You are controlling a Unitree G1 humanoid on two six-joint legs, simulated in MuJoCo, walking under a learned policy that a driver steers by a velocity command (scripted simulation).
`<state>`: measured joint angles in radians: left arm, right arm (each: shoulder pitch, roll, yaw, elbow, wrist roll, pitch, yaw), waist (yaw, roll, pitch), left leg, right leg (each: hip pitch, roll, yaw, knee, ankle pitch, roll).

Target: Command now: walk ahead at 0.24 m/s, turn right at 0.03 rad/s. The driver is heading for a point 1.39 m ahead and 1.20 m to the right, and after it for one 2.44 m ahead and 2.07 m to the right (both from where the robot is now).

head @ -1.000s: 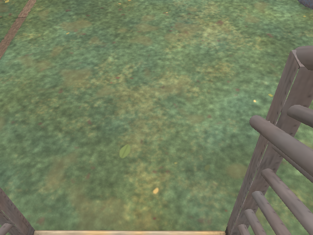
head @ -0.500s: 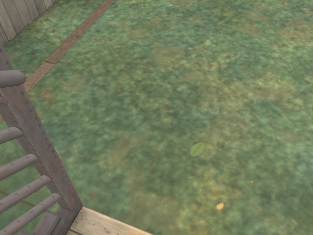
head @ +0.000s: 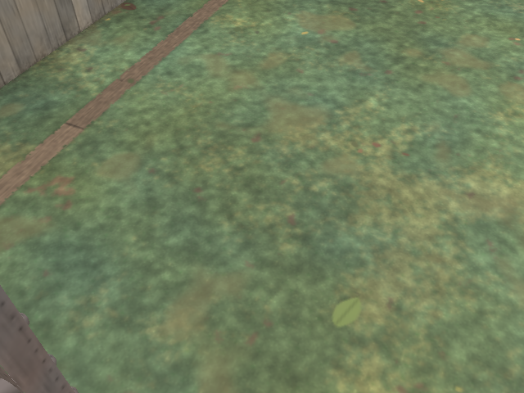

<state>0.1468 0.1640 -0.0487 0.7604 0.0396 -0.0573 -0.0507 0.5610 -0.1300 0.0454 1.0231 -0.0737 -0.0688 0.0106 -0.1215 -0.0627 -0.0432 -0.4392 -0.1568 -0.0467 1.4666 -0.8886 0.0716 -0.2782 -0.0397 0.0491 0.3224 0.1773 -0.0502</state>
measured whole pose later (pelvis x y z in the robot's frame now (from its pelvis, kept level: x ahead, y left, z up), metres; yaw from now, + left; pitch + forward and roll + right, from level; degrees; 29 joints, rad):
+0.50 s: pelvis +0.11 +0.00 -0.05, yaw -14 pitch +5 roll -1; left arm 0.35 0.25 0.03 0.77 0.01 -0.06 -0.02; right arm 0.12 -0.19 0.01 0.71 -0.05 -0.05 0.01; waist 0.08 -0.02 -0.07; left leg -0.48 -0.02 0.01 0.67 -0.29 0.07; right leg -0.46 0.18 0.22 0.94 -0.54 -0.04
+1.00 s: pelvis +0.11 -0.03 -0.06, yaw -32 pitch +3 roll -1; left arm 0.22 0.22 0.05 0.74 0.06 -0.04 0.00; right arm 0.27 -0.26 -0.10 0.84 -0.05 -0.08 -0.04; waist -0.09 0.02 -0.01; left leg -0.43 0.16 0.17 0.87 -0.51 0.00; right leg -0.36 0.02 -0.08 0.70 -0.41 -0.05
